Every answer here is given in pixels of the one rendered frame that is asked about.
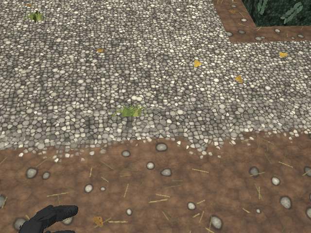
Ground robot left hand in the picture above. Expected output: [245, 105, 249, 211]
[18, 205, 79, 233]

